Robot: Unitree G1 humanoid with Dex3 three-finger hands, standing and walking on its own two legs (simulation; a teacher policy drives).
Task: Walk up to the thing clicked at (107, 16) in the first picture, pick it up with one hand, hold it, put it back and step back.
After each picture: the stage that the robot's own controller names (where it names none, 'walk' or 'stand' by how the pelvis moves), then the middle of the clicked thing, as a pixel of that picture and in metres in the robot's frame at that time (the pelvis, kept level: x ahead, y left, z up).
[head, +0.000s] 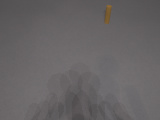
stand; (107, 14) +1.84 -0.32 -0.65
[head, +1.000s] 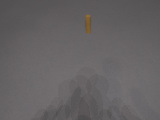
walk; (88, 24) +1.74 +0.06 -0.62
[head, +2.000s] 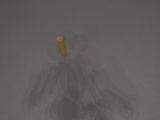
walk; (61, 47) +1.20 +0.31 -0.65
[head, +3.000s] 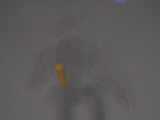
walk; (61, 75) +0.80 +0.25 -0.64
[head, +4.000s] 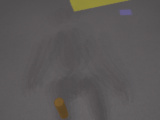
stand; (61, 109) +0.50 +0.21 -0.63
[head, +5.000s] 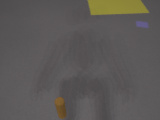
walk; (61, 108) +0.52 +0.18 -0.64
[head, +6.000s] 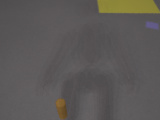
walk; (61, 109) +0.48 +0.17 -0.64
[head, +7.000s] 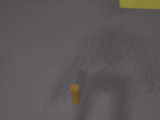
walk; (75, 95) +0.58 +0.14 -0.65
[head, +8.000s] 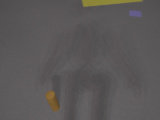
walk; (53, 101) +0.53 +0.28 -0.65
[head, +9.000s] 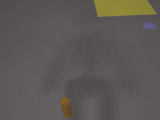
stand; (66, 108) +0.53 +0.16 -0.65
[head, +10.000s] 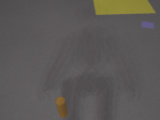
stand; (62, 107) +0.52 +0.18 -0.66
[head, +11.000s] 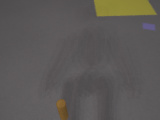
stand; (62, 110) +0.51 +0.18 -0.66
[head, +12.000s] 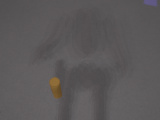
go down; (56, 88) +0.53 +0.18 -0.59
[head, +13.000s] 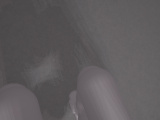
go down; out of the picture +0.58 +0.26 -0.23
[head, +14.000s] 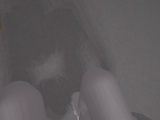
close in; out of the picture +0.58 +0.26 -0.24
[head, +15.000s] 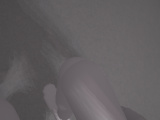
close in; out of the picture +0.56 +0.31 -0.18
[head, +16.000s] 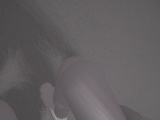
close; out of the picture +0.55 +0.31 -0.19
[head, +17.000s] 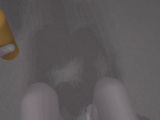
lift; (0, 39) +0.44 +0.26 -0.05
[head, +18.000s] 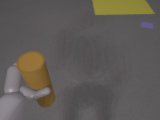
hold; (40, 84) +0.32 +0.16 +0.06
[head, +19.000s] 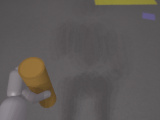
hold; (41, 86) +0.32 +0.16 +0.02
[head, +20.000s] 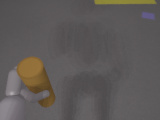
hold; (40, 86) +0.32 +0.16 +0.02
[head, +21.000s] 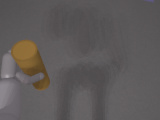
crouch; (34, 69) +0.38 +0.17 -0.01
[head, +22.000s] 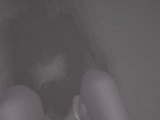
lower; out of the picture +0.55 +0.25 -0.06
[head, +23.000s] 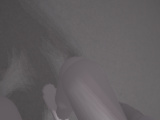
lower; out of the picture +0.51 +0.29 -0.19
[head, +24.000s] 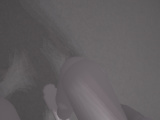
lower; out of the picture +0.51 +0.29 -0.18
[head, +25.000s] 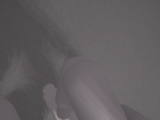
lower; out of the picture +0.51 +0.29 -0.19
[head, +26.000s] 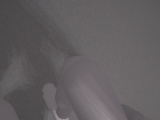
lower; out of the picture +0.51 +0.29 -0.19
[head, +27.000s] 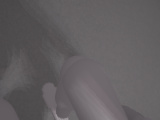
draw back; out of the picture +0.51 +0.29 -0.19
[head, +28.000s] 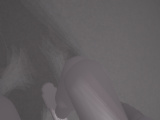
withdraw; out of the picture +0.50 +0.29 -0.19
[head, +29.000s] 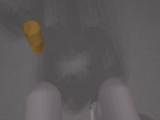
walk; (35, 39) +0.54 +0.21 -0.30
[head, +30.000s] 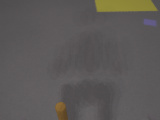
stand; (62, 114) +0.47 +0.16 -0.59
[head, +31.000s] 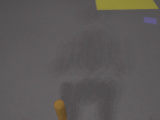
stand; (61, 111) +0.48 +0.17 -0.60
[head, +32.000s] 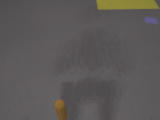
stand; (61, 111) +0.47 +0.17 -0.60
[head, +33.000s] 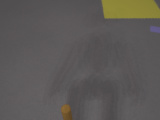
stand; (67, 115) +0.48 +0.16 -0.66
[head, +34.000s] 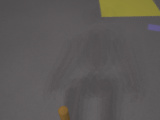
stand; (64, 117) +0.46 +0.17 -0.66
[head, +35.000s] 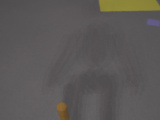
walk; (63, 113) +0.46 +0.18 -0.66
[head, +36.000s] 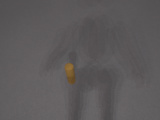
walk; (70, 74) +0.68 +0.15 -0.64
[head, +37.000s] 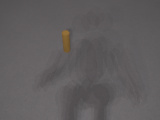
walk; (66, 42) +1.06 +0.14 -0.63
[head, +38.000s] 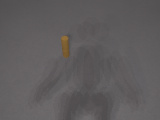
stand; (65, 47) +1.08 +0.17 -0.63
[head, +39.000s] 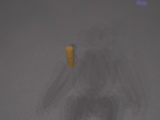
stand; (70, 57) +1.05 +0.16 -0.66
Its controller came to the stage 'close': yes
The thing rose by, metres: 0.66
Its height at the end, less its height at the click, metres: +0.00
